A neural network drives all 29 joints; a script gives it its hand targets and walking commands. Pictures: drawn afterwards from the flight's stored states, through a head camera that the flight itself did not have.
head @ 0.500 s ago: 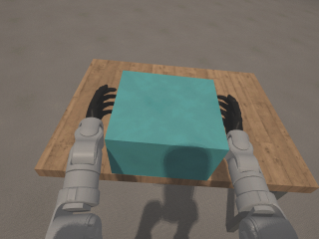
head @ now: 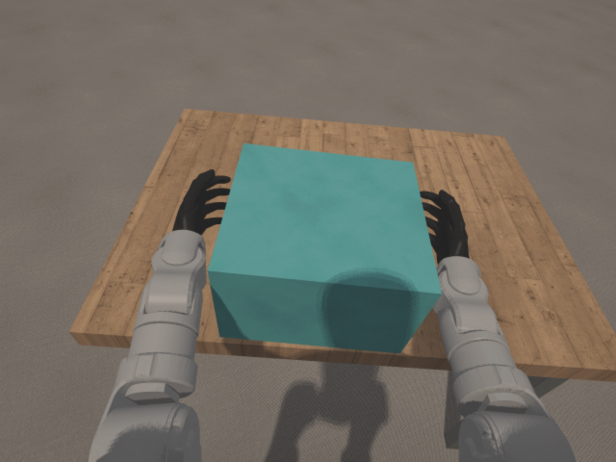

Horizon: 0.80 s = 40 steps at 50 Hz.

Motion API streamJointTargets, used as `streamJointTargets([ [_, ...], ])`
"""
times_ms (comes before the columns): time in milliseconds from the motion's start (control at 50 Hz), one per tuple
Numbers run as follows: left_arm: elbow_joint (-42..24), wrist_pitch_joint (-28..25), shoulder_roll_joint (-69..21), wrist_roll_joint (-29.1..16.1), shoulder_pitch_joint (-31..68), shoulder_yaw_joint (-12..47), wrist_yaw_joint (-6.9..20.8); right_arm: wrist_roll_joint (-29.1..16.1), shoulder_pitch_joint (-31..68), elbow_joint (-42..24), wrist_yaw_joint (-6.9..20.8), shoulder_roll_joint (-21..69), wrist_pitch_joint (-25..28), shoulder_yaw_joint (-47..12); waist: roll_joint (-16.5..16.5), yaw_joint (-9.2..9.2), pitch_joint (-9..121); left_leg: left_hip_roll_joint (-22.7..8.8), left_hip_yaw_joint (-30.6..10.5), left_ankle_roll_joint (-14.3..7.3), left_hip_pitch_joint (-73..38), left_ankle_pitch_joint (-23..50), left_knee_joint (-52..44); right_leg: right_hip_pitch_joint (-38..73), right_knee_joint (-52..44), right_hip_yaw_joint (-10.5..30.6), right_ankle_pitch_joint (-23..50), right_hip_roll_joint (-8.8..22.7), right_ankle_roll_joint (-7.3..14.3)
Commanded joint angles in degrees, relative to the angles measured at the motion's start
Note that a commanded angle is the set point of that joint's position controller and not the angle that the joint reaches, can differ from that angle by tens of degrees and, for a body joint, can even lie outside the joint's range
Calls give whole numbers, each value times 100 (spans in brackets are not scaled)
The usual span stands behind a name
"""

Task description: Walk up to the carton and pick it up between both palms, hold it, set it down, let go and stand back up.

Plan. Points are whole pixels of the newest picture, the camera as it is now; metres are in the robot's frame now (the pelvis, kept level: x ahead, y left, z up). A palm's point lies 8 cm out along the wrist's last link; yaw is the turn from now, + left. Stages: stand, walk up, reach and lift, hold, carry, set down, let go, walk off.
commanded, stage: set down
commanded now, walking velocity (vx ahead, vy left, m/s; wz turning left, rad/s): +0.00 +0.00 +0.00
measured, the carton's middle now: (320, 246) +0.39 -0.01 +0.06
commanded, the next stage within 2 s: none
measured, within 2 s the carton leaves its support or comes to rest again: rests again in 1.34 s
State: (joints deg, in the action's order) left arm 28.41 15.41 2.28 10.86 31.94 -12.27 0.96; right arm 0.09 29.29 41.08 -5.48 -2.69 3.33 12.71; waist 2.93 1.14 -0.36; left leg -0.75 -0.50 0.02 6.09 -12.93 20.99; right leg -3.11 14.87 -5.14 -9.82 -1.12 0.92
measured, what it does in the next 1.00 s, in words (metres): stands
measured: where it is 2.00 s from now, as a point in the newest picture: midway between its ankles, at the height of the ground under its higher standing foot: outside the picture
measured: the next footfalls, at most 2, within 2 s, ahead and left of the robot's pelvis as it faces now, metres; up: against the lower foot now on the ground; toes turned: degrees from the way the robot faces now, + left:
none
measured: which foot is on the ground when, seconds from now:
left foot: down 0.00-1.00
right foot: down 0.00-1.00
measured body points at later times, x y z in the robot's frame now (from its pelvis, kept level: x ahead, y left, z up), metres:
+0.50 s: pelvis +0.00 +0.00 +0.00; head +0.01 +0.02 +0.45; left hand +0.41 +0.16 +0.08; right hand +0.38 -0.19 +0.08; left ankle -0.02 +0.11 -0.75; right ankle -0.02 -0.10 -0.75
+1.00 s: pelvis +0.01 +0.00 +0.00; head +0.05 +0.02 +0.45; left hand +0.44 +0.15 +0.06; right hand +0.40 -0.20 +0.06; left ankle -0.02 +0.11 -0.75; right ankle -0.02 -0.10 -0.75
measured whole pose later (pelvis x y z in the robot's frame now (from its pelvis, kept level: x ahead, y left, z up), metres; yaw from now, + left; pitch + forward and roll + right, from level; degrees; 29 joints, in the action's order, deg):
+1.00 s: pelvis +0.01 +0.00 +0.00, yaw -2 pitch +8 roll -1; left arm 56.5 -1.4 3.2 12.8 43.4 -19.3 0.6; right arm 16.5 37.5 53.2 -0.7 0.0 10.3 30.8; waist 1.9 0.0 4.2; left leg -1.2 1.5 0.2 15.6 -11.5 19.2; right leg -14.1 14.8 -3.3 -8.6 -1.5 1.2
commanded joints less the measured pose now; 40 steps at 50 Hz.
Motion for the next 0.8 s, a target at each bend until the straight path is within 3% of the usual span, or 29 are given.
streamJointTargets([
  [0, -816, -473, -3365, -338, 3770, 2243, 467, 109, 4944, -1660, 758, 2659, 596, -2017, -370, 39, 3298, 114, 164, 436, -917, 3083, 12, 953, 306, -118, 2900, -108, -293],
  [200, -108, -875, -3261, -143, 4162, 1714, 434, 594, 4920, -916, 945, 2757, 738, -1360, -434, -60, 3386, 100, 320, 401, -599, 2882, -104, 1035, 354, -95, 3036, -34, -316],
  [320, 390, -1050, -3083, -1, 4371, 1270, 455, 935, 4976, -592, 1024, 2771, 795, -899, -415, -120, 3229, 113, 411, 338, -266, 2362, -307, 1138, 340, -49, 2785, 45, -345],
  [580, 1043, -1696, -3040, -46, 4990, 1049, 349, 1484, 5121, -145, 1123, 2969, 1058, -394, -414, -32, 3997, 41, 457, 408, -231, 2613, -208, 952, 431, -78, 3043, 54, -324],
  [700, 1491, -1830, -3011, 32, 4934, 879, 346, 1607, 5093, 127, 1166, 2941, 1135, -272, -406, -46, 3979, 11, 436, 422, -263, 2920, -105, 813, 448, -83, 3254, 49, -317],
  [780, 1770, -1857, -2897, 119, 4915, 676, 376, 1665, 5090, 277, 1189, 2919, 1099, -200, -281, -97, 3873, 7, 478, 361, -11, 2705, -175, 917, 448, -43, 3195, 66, -325],
])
